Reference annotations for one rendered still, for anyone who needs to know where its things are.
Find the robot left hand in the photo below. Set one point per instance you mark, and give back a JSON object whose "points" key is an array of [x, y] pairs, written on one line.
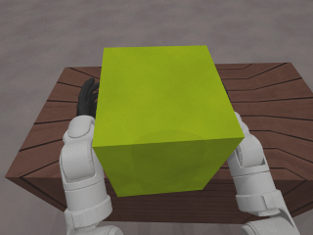
{"points": [[86, 105]]}

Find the pedestal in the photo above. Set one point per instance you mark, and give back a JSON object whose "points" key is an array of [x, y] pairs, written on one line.
{"points": [[273, 101]]}

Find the robot left forearm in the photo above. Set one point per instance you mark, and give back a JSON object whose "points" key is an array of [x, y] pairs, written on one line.
{"points": [[83, 178]]}

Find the robot right forearm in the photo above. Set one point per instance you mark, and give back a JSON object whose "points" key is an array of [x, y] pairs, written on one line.
{"points": [[256, 191]]}

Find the right robot upper arm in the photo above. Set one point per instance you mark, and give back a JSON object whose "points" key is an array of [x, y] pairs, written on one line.
{"points": [[268, 226]]}

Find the carton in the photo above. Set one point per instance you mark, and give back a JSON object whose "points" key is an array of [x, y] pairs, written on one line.
{"points": [[164, 122]]}

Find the left robot upper arm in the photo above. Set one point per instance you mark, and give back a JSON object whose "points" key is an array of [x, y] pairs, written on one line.
{"points": [[102, 230]]}

